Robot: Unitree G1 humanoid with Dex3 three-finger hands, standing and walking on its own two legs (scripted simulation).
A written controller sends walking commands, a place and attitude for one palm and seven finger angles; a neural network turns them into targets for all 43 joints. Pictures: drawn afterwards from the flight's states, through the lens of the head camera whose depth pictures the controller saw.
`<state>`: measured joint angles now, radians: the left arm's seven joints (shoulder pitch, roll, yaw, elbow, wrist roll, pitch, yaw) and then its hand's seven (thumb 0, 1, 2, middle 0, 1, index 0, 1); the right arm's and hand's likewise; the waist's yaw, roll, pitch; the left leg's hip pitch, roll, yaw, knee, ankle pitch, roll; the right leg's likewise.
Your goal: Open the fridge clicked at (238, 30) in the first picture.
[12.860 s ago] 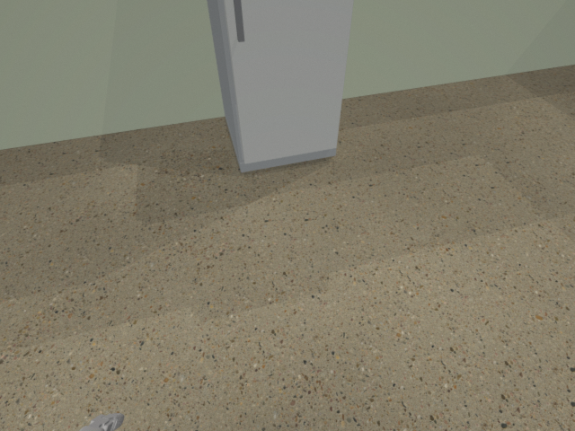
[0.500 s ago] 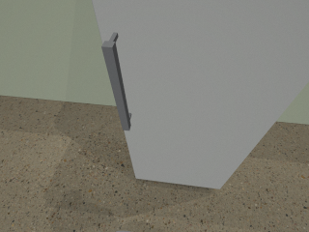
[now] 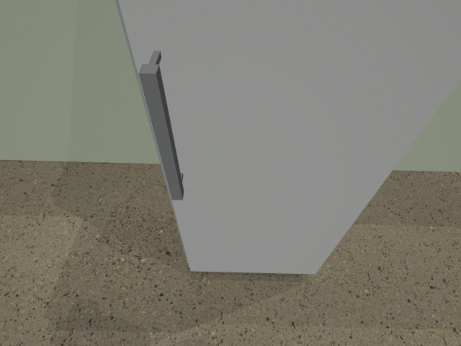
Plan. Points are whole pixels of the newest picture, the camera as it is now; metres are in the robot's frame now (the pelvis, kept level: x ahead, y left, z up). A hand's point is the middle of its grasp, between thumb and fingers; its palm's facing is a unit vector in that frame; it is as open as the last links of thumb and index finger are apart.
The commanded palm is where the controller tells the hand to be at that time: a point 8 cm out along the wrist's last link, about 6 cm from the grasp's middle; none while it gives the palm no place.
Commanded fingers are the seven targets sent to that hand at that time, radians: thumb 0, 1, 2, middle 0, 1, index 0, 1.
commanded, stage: come to a stop and stand still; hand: left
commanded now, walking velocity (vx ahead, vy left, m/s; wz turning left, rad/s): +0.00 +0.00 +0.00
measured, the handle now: (169, 138) +0.45 +0.13 +0.11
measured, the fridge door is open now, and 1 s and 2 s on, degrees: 0 0 0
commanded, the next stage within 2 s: look again from close up in 0.40 s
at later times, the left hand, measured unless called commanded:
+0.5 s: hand out of the picture +0.01 +0.15 -0.17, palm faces +0.06 -0.98 -0.20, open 7.3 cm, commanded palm none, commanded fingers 0.00 0.90 0.90 -0.20 -0.30 -0.20 -0.30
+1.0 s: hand out of the picture -0.02 +0.19 -0.17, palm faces +0.02 -0.98 -0.21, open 7.4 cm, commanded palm none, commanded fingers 0.00 0.90 0.90 -0.20 -0.30 -0.20 -0.30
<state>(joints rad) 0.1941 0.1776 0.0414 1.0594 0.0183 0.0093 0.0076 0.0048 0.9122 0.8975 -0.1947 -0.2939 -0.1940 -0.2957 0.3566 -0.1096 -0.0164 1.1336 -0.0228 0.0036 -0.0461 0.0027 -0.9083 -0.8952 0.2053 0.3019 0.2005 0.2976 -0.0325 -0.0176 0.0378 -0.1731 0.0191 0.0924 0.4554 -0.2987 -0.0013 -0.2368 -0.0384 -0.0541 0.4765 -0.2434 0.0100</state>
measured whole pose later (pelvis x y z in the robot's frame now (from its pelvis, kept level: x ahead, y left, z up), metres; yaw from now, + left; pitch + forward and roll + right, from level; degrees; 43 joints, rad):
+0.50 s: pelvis +0.01 -0.02 +0.00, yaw +1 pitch +0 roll +0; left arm 0.27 0.15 0.01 1.14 0.01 -0.01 0.03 0.00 0.93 0.90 -0.20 -0.29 -0.20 -0.30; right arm 0.25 -0.15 -0.01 1.15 -0.02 0.01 -0.05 0.01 -0.92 -0.90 0.20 0.30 0.20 0.30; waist 0.01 0.01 0.03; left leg -0.09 0.06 0.06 0.39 -0.29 -0.04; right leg -0.15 0.01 -0.09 0.41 -0.26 -0.03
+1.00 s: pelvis -0.02 +0.01 +0.00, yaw +0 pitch -1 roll +1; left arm 0.28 0.16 -0.01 1.10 0.01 -0.01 0.03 0.00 0.91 0.90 -0.20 -0.29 -0.20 -0.30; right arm 0.32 -0.15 0.02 1.08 -0.02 -0.02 -0.03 0.01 -0.92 -0.90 0.20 0.30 0.20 0.30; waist 0.01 0.02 0.03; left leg -0.17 -0.01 0.09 0.46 -0.27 0.03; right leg -0.22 -0.06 -0.05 0.49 -0.25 0.02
